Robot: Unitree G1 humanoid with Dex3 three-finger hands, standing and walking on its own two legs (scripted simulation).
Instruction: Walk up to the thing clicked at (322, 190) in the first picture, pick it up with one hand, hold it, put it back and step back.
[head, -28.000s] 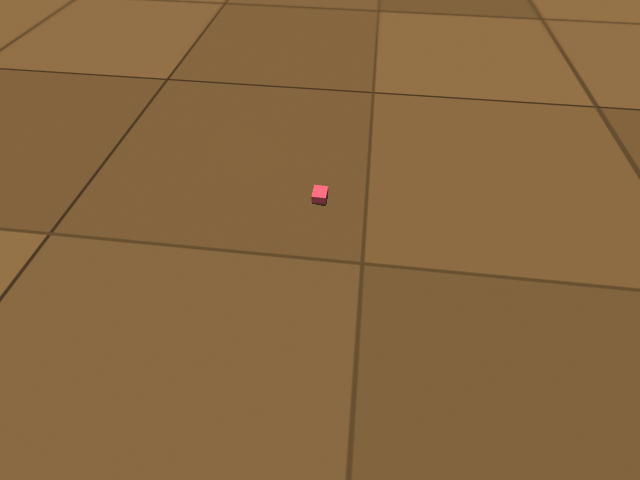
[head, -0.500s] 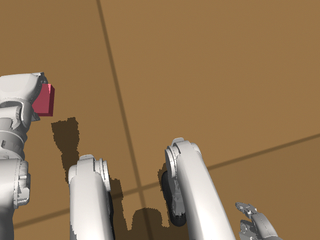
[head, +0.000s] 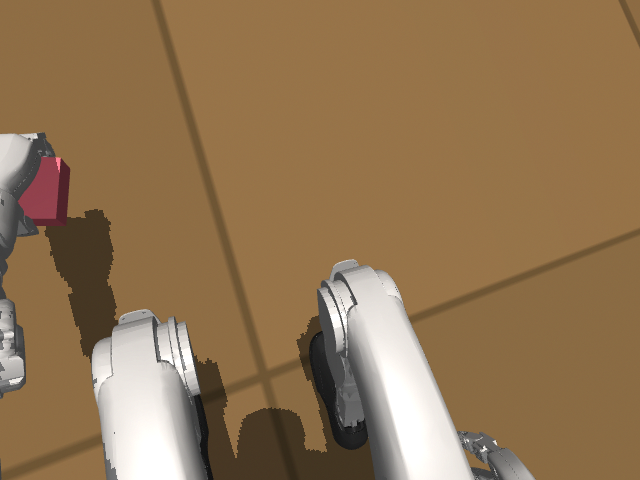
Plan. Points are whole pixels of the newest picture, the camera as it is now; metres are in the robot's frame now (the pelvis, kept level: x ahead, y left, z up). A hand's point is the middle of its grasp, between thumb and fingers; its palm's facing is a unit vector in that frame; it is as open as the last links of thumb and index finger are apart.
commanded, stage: crouch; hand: left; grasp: from above
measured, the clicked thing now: (33, 191) +0.50 +0.27 -0.20
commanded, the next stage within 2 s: lower in 0.14 s
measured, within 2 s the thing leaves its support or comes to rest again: rests again in 1.50 s
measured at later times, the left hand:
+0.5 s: hand (27, 207) +0.48 +0.28 -0.21, palm faces -0.50 -0.04 -0.87, open 10.4 cm
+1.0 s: hand (49, 208) +0.50 +0.27 -0.27, palm faces -0.48 -0.08 -0.87, open 10.4 cm
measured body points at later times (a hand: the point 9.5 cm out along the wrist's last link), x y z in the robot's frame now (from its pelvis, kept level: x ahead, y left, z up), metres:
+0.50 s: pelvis +0.00 +0.00 -0.02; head +0.27 +0.08 +0.34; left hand +0.50 +0.28 -0.16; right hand +0.04 -0.27 -0.11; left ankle +0.08 +0.12 -0.31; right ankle +0.11 -0.14 -0.31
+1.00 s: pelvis +0.01 +0.00 -0.04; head +0.29 +0.09 +0.30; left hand +0.52 +0.28 -0.22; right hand +0.02 -0.26 -0.11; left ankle +0.08 +0.12 -0.31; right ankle +0.11 -0.14 -0.31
